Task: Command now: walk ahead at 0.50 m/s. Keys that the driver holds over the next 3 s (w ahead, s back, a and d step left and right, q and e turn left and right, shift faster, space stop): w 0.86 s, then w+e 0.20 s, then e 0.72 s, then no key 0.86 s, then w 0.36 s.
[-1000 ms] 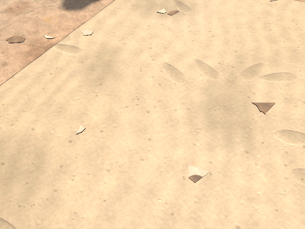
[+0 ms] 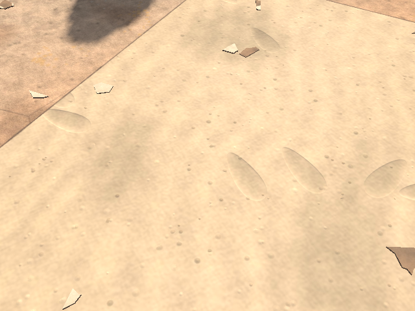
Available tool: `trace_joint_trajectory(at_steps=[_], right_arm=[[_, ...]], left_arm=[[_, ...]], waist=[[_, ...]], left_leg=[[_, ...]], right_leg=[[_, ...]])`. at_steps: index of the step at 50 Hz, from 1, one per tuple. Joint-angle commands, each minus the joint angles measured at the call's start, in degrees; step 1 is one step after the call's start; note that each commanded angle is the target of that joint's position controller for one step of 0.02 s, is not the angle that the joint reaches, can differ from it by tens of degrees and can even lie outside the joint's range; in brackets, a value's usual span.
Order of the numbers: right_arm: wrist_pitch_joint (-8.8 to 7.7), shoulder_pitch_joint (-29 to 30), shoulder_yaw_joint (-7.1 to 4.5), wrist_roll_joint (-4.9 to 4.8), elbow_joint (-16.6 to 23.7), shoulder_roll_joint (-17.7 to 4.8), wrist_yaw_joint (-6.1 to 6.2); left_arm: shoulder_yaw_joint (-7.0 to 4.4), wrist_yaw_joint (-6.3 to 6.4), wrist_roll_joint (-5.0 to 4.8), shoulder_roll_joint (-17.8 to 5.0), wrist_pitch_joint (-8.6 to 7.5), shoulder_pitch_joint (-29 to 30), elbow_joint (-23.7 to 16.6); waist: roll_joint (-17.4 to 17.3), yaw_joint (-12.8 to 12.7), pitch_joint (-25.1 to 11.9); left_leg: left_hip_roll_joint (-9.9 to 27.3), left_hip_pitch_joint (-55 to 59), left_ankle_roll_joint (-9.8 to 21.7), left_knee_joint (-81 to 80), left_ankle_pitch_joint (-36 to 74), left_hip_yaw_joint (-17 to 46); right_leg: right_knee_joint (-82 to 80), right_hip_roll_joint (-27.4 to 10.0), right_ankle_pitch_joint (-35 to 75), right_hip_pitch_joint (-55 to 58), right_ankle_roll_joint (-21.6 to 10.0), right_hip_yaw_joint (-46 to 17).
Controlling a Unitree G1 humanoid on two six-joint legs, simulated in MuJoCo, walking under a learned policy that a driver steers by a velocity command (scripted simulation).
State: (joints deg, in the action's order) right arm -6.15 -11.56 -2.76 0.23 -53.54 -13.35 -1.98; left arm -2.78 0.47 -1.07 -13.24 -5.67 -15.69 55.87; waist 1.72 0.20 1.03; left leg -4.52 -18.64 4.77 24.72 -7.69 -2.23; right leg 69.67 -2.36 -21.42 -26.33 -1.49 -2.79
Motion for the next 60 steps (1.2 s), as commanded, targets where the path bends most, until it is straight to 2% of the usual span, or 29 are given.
trace_joint_trajectory(at_steps=[1,5,8,13,15,17,18,19,20,21,23,24,27,30,35,41,43,44,45,46,47,48,49,50,51,52,54,57,60], right_arm=[[-0.72,-0.65,-1.03,0.19,2.42,-6.55,0.26],[-0.22,-4.53,-1.93,-0.26,1.02,-9.23,1.91],[0.13,-7.08,-2.05,-1.09,-0.29,-9.51,2.22],[0.85,-10.78,-2.31,-1.63,-2.78,-10.01,2.07],[1.35,-10.31,-2.57,-1.81,-3.14,-10.63,2.13],[1.79,-9.15,-2.01,-1.61,-2.77,-9.26,2.24],[1.70,-8.72,-0.94,-0.77,-1.38,-6.70,2.25],[0.36,-13.06,0.83,-0.50,-0.31,-0.56,2.04],[-0.68,-11.09,-0.38,-1.16,-0.84,-6.08,1.92],[-1.30,-7.26,-1.21,-2.23,0.26,-9.12,1.67],[-0.69,-3.98,-1.47,-1.55,0.45,-7.94,2.24],[0.00,-4.27,-1.69,-1.25,0.46,-7.14,2.40],[1.34,-3.83,-1.73,-1.03,0.78,-5.07,2.51],[1.54,1.95,-1.85,-0.54,2.81,-4.70,2.43],[1.29,11.25,-1.13,-0.96,5.47,-3.34,1.56],[0.43,19.04,-0.45,-1.61,8.93,-3.74,-0.32],[0.12,16.80,-0.91,-1.64,8.78,-5.10,-0.71],[-0.05,13.07,-1.65,-1.43,7.93,-6.52,-0.58],[-0.14,4.20,-3.02,-1.32,5.26,-8.82,-0.23],[-0.23,-7.33,-4.36,-0.54,2.63,-12.72,0.39],[0.19,-13.83,-5.55,0.09,1.29,-18.06,0.75],[0.48,-13.92,-4.05,-0.32,1.18,-13.10,0.87],[0.34,-8.47,-3.09,-0.65,1.87,-10.20,1.05],[0.17,-3.62,-2.36,-0.55,2.88,-7.85,1.12],[-0.13,-0.15,-1.77,-0.24,2.94,-5.70,0.84],[-0.49,1.78,-1.32,0.29,2.74,-4.15,0.71],[-0.71,2.20,-1.48,0.79,1.88,-4.13,0.70],[-0.76,2.63,-2.08,1.38,1.30,-6.84,1.93],[0.30,3.40,-2.31,1.10,1.68,-8.34,3.51]], left_arm=[[-1.12,0.50,0.47,-3.09,0.82,-3.81,-2.61],[-0.94,0.55,1.07,-2.90,0.86,5.26,-5.30],[-0.67,0.07,0.60,-2.81,0.69,10.85,-6.61],[-0.49,-0.99,-0.11,-4.36,0.30,17.50,-9.08],[-0.87,-1.39,-0.11,-5.68,-0.13,16.01,-9.20],[-2.60,-1.16,0.13,-8.75,-0.33,5.43,-5.91],[-4.08,-0.77,0.65,-13.42,-0.49,-4.94,-3.76],[-5.33,-1.14,0.58,-18.83,0.09,-10.04,-2.39],[-3.78,-1.55,0.42,-13.34,-0.18,-10.12,-2.57],[-2.75,-1.69,0.57,-10.41,-0.49,-5.11,-3.92],[-1.65,-2.16,1.12,-7.08,-0.50,2.30,-5.72],[-1.26,-2.27,1.49,-6.06,-0.56,3.30,-5.64],[-1.54,-1.88,1.43,-7.08,-0.80,0.48,-4.00],[-1.80,-0.91,1.37,-8.36,-0.56,-2.41,-2.74],[-1.56,-0.17,0.74,-8.37,-0.20,-6.68,-0.83],[-2.05,0.34,0.28,-9.12,1.22,-11.17,2.11],[-2.42,0.49,0.20,-9.91,1.67,-9.99,2.09],[-2.52,0.48,0.11,-10.27,1.89,-9.21,1.89],[-2.15,0.41,0.13,-9.44,2.13,-8.02,1.51],[-1.33,0.26,0.78,-7.82,2.04,-7.01,0.03],[0.78,-0.23,0.96,-0.50,0.91,-13.77,-0.67],[0.04,-0.49,-0.40,-3.63,-0.44,-12.55,0.46],[-1.38,-0.42,-1.89,-8.19,-0.98,-7.28,-1.21],[-1.57,-0.02,-2.04,-8.36,-0.87,-3.77,-2.09],[-1.90,0.47,-1.44,-7.42,-0.28,-2.06,-2.37],[-2.32,0.73,-1.02,-6.33,0.73,-3.31,-1.97],[-2.19,0.76,-1.03,-3.11,2.47,-5.51,-1.49],[-2.81,1.09,-0.08,-3.54,3.63,-2.84,-4.15],[-2.48,-0.02,0.54,-2.79,3.59,1.88,-6.68]], waist=[[-4.10,-1.61,-3.03],[-4.38,0.54,-1.54],[-4.94,2.06,-0.52],[-5.87,3.76,1.39],[-6.43,1.96,1.10],[-5.41,-3.16,-3.80],[1.58,-6.81,-11.29],[17.54,-5.43,-16.30],[11.86,-6.37,-15.64],[7.88,-5.07,-9.49],[2.69,-2.21,-3.86],[3.58,-0.65,-3.14],[3.19,0.42,-2.29],[1.67,-0.45,-0.87],[2.07,-2.97,1.70],[2.28,-4.46,4.64],[3.35,-2.46,2.94],[4.15,-0.22,0.49],[3.68,4.28,-4.41],[0.61,8.55,-12.63],[-13.43,6.51,-22.42],[-14.08,7.43,-25.38],[-11.08,6.57,-15.08],[-7.56,4.68,-9.58],[-5.64,2.91,-5.14],[-7.00,0.79,-3.32],[-7.32,-0.97,-1.24],[-6.02,-2.74,0.61],[-6.21,-2.08,0.22]], left_leg=[[18.80,5.29,11.83,-15.17,5.48,20.33],[16.43,4.72,9.88,-17.88,5.10,13.65],[15.04,6.25,8.00,-17.94,3.93,10.31],[17.55,12.14,6.77,-14.81,1.10,10.61],[18.59,13.53,5.68,-11.70,1.81,11.13],[15.14,11.00,3.30,-0.42,12.29,8.15],[10.77,2.71,0.75,17.49,7.61,3.45],[1.74,-19.54,-2.86,36.72,-17.59,-0.60],[3.88,-26.39,-2.29,45.78,-24.42,6.85],[6.86,-29.36,-0.94,47.60,-19.37,7.51],[10.97,-25.15,-1.20,42.35,-10.43,5.94],[12.26,-21.77,-1.43,39.71,-8.07,6.15],[12.35,-20.35,-2.39,34.68,-3.52,5.29],[12.28,-24.18,-3.54,26.47,3.72,5.28],[10.31,-21.54,-3.58,13.01,13.78,3.19],[8.90,-22.42,-1.79,5.70,8.47,2.36],[7.33,-16.68,-0.37,4.22,4.55,1.06],[5.39,-9.31,0.49,3.63,3.41,-0.31],[3.97,3.08,1.96,2.56,4.53,-1.10],[11.37,22.28,5.15,5.23,6.43,6.58],[27.27,44.95,13.74,1.56,-0.13,32.09],[29.44,44.04,14.56,-5.55,-5.48,42.73],[27.41,35.33,11.05,-6.81,-6.30,33.23],[25.04,26.05,8.62,-8.64,-4.67,25.01],[22.68,17.76,7.02,-11.37,-2.57,19.17],[20.48,12.58,5.57,-13.52,-1.29,14.21],[19.40,6.87,5.49,-15.88,5.23,8.59],[19.45,5.32,6.12,-14.56,27.01,0.44],[17.24,5.32,4.82,-13.59,29.67,-6.26]], right_leg=[[-6.38,-5.77,2.69,-7.09,0.62,-1.89],[-21.95,-5.46,15.26,-7.96,0.75,-0.09],[-31.39,-3.46,22.22,-6.00,0.94,1.31],[-38.16,-2.12,19.51,-4.97,0.20,2.07],[-40.57,-1.47,16.18,-1.40,-1.23,2.79],[-43.00,0.33,14.54,13.31,-3.39,4.11],[-43.96,-8.74,14.60,28.02,-7.13,-6.52],[-50.09,-20.11,7.86,45.39,-15.52,-29.89],[-53.33,-20.10,1.50,44.45,-15.61,-36.04],[-53.66,-18.29,3.14,38.35,-13.09,-28.78],[-56.52,-13.64,12.04,26.25,-10.94,-17.74],[-58.05,-12.19,15.26,22.49,-10.23,-14.44],[-60.68,-10.94,22.51,19.81,-10.93,-9.67],[-61.90,-10.99,26.35,21.19,-10.98,-7.08],[-63.26,-8.94,24.43,21.67,-9.20,-2.20],[-59.29,-12.58,27.85,31.14,-8.85,-1.95],[-55.68,-13.07,36.32,32.39,-7.88,-1.51],[-51.31,-12.36,45.85,31.46,-7.30,-1.39],[-42.09,-9.64,51.76,28.42,-5.99,0.05],[-26.69,-6.39,41.62,16.61,-4.14,1.75],[-3.43,3.70,7.83,-6.81,0.12,3.97],[5.93,4.31,-11.09,-12.85,-0.30,-4.90],[8.39,0.96,-8.13,-17.22,-1.12,-5.09],[6.12,-2.39,-2.69,-15.96,-1.45,-3.30],[2.45,-4.09,0.93,-13.47,-1.37,-2.58],[-0.30,-5.68,3.61,-9.80,-1.58,-3.04],[-2.06,-5.89,5.53,-6.02,-1.52,-2.73],[-7.12,-4.79,10.43,-8.72,0.21,-2.30],[-19.75,-3.87,19.96,-6.37,0.80,1.34]])
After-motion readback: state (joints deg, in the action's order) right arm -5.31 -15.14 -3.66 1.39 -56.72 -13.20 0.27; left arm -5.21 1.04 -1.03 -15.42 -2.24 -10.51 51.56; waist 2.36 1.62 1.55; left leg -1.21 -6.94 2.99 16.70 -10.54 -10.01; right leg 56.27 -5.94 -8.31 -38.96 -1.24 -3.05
